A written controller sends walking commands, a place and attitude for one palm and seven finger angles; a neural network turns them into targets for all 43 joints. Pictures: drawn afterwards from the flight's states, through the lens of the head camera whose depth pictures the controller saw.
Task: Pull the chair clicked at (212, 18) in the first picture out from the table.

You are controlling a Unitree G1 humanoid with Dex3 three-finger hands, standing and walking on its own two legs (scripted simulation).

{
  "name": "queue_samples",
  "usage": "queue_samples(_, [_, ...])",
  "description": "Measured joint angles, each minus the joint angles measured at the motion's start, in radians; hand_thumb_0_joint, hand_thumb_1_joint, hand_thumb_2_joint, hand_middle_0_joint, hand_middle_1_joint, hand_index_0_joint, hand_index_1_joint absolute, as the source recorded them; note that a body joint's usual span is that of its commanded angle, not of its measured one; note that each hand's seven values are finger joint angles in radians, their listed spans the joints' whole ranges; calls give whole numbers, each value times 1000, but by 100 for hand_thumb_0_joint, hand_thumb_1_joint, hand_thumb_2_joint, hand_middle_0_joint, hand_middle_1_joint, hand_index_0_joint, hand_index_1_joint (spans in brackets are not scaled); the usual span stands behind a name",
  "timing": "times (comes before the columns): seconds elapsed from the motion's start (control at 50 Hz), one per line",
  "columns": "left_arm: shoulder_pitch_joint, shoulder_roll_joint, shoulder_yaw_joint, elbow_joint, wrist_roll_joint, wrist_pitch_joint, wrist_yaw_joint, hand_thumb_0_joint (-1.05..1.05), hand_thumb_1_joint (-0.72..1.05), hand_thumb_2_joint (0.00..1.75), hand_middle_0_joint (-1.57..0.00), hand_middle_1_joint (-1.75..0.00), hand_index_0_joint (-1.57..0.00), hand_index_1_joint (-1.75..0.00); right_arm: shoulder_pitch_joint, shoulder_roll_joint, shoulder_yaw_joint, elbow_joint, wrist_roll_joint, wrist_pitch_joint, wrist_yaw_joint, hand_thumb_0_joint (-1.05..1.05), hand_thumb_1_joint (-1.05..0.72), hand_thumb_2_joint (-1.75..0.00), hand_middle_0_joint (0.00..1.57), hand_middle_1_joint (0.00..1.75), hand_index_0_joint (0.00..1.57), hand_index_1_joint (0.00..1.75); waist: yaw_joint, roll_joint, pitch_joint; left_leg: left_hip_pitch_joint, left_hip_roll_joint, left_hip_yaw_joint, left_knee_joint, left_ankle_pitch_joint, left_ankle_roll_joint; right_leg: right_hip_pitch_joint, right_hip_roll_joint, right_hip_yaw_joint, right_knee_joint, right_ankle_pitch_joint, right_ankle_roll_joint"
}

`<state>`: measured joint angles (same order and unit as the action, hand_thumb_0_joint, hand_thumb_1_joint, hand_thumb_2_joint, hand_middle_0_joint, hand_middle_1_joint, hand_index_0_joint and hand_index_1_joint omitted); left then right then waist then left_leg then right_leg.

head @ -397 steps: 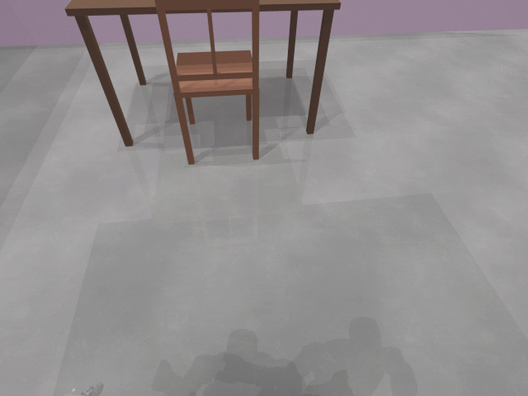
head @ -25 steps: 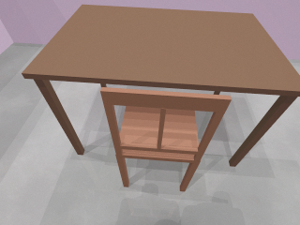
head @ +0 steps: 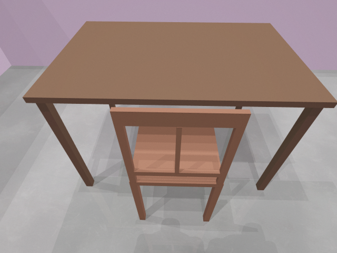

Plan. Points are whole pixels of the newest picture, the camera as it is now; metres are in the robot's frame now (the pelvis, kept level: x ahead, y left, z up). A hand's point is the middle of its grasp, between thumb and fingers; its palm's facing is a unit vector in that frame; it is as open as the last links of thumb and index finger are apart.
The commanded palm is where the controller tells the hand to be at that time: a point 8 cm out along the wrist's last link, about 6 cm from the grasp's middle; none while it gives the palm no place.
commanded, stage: come to a stop and stand still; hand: left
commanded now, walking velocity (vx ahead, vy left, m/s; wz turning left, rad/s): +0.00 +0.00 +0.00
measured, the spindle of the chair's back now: (177, 150) +0.47 -0.01 -0.10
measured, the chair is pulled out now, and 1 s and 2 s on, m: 0.00 0.00 0.00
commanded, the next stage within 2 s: look again from close up in 0.64 s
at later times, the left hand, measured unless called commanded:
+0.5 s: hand out of the picture -0.04 +0.13 -0.17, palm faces +0.08 -0.98 -0.16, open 7.4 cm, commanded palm none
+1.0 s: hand out of the picture -0.04 +0.14 -0.17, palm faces +0.09 -0.98 -0.16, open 7.4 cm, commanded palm none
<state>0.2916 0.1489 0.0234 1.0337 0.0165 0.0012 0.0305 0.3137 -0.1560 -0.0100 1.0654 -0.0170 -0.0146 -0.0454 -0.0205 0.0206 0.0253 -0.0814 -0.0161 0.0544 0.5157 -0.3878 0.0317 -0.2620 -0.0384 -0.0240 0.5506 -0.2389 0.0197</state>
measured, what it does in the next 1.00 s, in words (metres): stands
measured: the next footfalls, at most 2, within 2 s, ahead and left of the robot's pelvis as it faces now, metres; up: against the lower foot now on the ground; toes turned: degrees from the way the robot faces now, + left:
none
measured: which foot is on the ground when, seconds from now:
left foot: down 0.00-1.00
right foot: down 0.00-1.00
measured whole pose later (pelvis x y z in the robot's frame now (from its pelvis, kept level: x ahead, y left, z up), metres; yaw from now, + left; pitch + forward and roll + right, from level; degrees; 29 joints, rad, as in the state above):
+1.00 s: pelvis -0.02 -0.01 +0.01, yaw +2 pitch -2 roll +0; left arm 0.34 0.11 0.01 1.10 0.01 -0.02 0.04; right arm 0.35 -0.10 0.01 1.15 0.00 -0.03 -0.03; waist 0.00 -0.01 0.04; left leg -0.10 -0.01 0.02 0.44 -0.31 0.01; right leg -0.25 -0.04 -0.06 0.46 -0.16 0.00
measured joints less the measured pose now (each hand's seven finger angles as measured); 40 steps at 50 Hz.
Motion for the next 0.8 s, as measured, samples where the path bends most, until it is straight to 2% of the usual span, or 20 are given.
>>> queue_samples(0.36, [30,-27,-24,64,-7,-20,3,1,92,90,-20,-30,-20,-30,7,21,15,81,10,0,17,1,-91,-90,20,30,20,30,14,-4,23,10,13,-26,-82,75,-27,23,11,-29,-88,64,-28])
queue_samples(0.8, [58,-45,-20,73,-5,-23,7,0,91,90,-20,-30,-20,-30,34,55,19,92,12,-8,14,1,-91,-90,20,30,20,30,25,-27,13,-18,9,-32,-72,84,-24,7,6,-35,-97,81,-27])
